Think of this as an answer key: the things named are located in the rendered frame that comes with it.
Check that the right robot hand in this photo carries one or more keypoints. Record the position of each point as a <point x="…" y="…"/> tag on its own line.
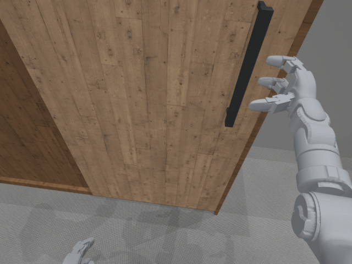
<point x="301" y="85"/>

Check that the wardrobe door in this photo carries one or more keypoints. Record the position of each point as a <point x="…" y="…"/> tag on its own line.
<point x="31" y="145"/>
<point x="139" y="89"/>

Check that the handle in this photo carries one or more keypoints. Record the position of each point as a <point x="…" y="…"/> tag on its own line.
<point x="257" y="37"/>

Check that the right robot forearm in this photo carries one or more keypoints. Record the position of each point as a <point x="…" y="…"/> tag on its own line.
<point x="319" y="166"/>

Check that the left robot hand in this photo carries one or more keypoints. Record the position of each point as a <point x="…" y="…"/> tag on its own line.
<point x="79" y="250"/>

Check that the robot right upper arm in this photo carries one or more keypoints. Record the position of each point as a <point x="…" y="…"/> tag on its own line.
<point x="324" y="221"/>

